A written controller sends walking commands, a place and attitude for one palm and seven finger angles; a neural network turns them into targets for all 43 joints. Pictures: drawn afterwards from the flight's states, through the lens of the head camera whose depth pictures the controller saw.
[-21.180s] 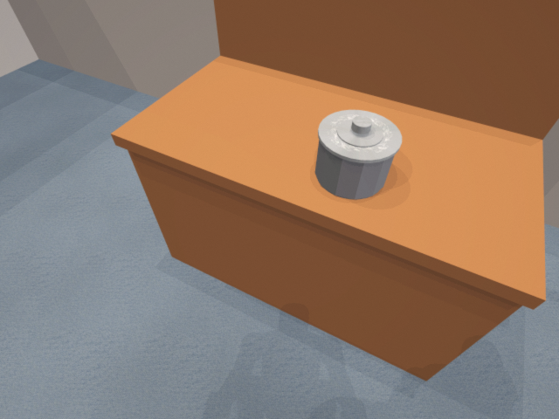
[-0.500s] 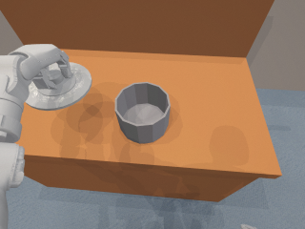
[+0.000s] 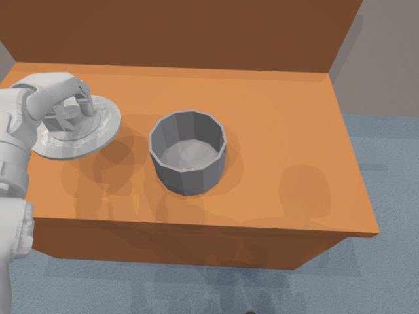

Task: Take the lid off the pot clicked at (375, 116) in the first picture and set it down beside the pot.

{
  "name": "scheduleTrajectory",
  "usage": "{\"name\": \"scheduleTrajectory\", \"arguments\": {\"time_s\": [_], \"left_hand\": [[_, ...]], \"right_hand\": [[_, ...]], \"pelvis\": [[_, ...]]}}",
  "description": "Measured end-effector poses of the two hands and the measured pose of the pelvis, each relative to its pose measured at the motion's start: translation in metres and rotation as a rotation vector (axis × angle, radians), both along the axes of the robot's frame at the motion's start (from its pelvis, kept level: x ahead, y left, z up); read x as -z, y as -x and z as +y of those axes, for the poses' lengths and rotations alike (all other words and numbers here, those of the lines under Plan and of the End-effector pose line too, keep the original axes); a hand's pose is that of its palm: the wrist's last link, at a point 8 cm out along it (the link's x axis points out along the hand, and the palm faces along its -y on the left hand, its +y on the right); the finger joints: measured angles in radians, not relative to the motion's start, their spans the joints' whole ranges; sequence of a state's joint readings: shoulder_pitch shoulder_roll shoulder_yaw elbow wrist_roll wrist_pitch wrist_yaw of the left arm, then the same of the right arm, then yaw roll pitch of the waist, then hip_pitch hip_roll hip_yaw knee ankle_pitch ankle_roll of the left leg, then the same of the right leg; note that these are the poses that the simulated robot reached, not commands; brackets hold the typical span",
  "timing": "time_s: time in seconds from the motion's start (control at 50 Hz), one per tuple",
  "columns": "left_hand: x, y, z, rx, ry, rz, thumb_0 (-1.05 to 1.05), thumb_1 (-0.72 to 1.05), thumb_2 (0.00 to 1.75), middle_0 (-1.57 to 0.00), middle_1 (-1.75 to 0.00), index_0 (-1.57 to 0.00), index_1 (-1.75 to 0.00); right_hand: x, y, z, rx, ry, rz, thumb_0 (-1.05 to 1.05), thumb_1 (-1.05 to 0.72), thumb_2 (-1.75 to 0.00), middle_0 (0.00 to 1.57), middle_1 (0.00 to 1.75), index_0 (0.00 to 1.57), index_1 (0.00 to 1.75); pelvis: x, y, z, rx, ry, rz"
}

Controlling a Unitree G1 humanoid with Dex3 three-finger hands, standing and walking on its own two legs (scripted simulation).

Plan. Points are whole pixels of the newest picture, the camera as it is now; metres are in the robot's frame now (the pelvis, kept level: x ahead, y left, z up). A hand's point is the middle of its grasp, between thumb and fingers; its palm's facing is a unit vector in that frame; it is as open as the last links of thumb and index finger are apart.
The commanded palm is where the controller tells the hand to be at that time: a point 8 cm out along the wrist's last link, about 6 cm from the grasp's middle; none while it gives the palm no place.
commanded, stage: lower the lid onto the table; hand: left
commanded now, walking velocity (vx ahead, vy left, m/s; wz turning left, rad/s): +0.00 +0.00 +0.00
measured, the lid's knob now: (71, 115) +0.49 +0.27 +0.08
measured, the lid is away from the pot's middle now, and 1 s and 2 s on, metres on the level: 0.23 0.22 0.23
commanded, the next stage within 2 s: none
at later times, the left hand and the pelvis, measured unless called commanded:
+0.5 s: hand (64, 131) +0.44 +0.27 +0.08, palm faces -0.45 -0.02 -0.89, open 7.0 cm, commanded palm +0.46 +0.27 +0.14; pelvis +0.00 +0.00 +0.00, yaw +0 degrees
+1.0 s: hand (77, 136) +0.45 +0.26 +0.05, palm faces -0.48 -0.03 -0.87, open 7.0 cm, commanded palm +0.48 +0.27 +0.10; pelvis -0.01 -0.01 -0.01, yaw -1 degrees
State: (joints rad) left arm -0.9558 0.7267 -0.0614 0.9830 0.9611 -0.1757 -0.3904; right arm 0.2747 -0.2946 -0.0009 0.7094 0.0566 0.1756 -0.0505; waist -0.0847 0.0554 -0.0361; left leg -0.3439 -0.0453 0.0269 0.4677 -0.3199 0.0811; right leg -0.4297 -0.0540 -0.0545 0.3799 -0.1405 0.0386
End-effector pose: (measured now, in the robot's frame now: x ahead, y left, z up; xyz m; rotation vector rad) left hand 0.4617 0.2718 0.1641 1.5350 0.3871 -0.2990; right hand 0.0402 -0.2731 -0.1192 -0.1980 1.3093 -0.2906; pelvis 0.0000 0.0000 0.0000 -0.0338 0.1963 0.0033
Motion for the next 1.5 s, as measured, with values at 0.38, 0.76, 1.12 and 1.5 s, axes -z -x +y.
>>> {"name": "scheduleTrajectory", "arguments": {"time_s": [0.38,0.76,1.12,1.5], "left_hand": [[0.021,0.011,0.005,0.009,0.004,0.027,-0.01,0.35,0.61,-0.73,-0.93,-0.71,-0.91],[0.043,0.010,-0.006,0.021,-0.002,0.056,-0.01,0.35,0.61,-0.73,-0.93,-0.71,-0.91],[0.063,0.000,-0.005,0.007,0.007,0.078,-0.01,0.35,0.61,-0.73,-0.93,-0.71,-0.91],[0.090,0.003,0.002,0.002,0.006,0.113,-0.01,0.35,0.61,-0.73,-0.93,-0.71,-0.91]], "right_hand": [[0.002,0.000,0.002,0.000,0.002,0.002,0.01,-0.91,-0.90,0.21,0.30,0.20,0.30],[0.004,0.020,-0.004,0.022,0.023,0.020,0.01,-0.91,-0.90,0.21,0.30,0.20,0.30],[0.002,0.066,-0.016,0.088,0.063,0.122,0.01,-0.91,-0.90,0.21,0.30,0.20,0.30],[0.009,0.057,-0.015,0.070,0.078,0.107,0.00,-0.91,-0.90,0.21,0.30,0.20,0.30]], "pelvis": [[0.002,0.002,0.001,0.002,0.002,0.008],[0.005,0.010,-0.003,0.011,-0.002,0.030],[0.011,0.012,-0.009,0.027,-0.002,0.074],[0.020,0.017,-0.010,0.025,0.005,0.114]]}}
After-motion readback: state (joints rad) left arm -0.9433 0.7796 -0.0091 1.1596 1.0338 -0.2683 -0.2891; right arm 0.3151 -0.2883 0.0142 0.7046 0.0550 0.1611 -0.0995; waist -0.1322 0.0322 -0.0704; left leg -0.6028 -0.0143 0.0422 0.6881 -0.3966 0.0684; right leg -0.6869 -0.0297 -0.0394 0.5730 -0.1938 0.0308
